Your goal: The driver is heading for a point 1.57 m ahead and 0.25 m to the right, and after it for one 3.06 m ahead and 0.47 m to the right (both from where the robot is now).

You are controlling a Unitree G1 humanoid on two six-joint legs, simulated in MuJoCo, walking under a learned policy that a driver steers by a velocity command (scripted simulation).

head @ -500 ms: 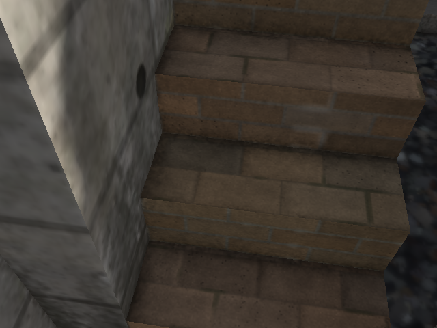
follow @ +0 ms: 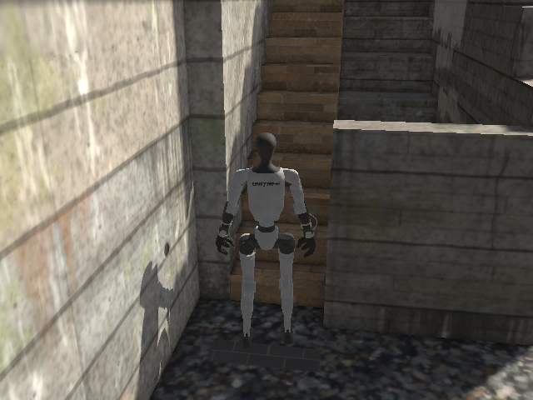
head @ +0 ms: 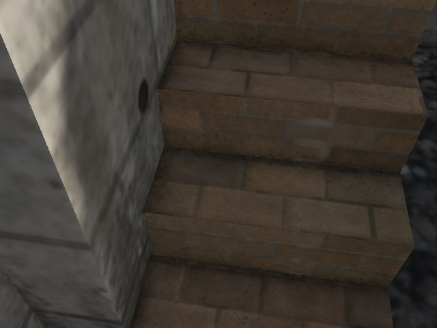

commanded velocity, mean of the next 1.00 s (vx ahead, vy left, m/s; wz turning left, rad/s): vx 0.22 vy -0.02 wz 0.00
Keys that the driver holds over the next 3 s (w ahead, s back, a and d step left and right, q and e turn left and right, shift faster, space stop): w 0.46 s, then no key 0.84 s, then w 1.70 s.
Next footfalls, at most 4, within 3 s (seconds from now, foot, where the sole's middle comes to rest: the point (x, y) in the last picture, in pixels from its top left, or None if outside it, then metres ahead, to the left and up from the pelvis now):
none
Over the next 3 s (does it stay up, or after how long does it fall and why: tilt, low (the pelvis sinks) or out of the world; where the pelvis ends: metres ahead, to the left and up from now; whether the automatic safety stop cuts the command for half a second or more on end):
stays up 0.01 -0.01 0.01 its command is cut before an obstacle after 1.7 s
